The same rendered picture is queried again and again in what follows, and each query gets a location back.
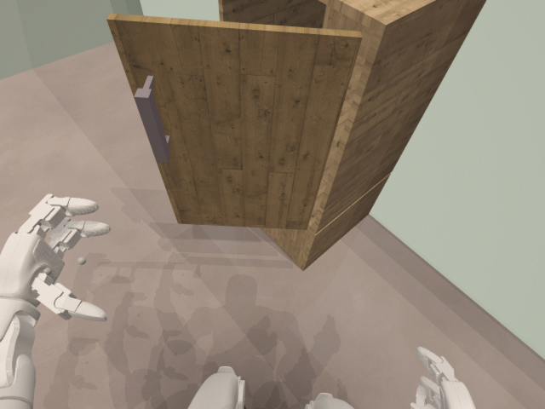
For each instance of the robot right hand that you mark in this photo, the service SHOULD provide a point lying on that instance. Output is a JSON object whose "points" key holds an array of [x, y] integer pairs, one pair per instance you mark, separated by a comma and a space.
{"points": [[451, 394]]}

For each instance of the cupboard door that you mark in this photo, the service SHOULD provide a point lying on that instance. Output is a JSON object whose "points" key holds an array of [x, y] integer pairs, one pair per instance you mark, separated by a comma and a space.
{"points": [[251, 111]]}

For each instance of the left robot shin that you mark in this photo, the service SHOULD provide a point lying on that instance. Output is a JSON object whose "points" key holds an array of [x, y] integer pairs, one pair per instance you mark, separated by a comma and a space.
{"points": [[227, 369]]}

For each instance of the left robot thigh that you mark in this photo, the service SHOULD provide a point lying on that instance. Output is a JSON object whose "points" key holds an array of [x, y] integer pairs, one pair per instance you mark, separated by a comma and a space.
{"points": [[220, 391]]}

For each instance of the robot left hand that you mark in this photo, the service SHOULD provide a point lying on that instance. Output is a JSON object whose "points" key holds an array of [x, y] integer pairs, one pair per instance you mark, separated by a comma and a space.
{"points": [[26, 254]]}

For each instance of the left robot forearm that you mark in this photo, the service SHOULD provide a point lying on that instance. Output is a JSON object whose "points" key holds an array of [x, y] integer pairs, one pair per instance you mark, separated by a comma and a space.
{"points": [[18, 318]]}

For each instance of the handle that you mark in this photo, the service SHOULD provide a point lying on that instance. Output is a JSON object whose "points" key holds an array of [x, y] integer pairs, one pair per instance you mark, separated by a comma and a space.
{"points": [[149, 114]]}

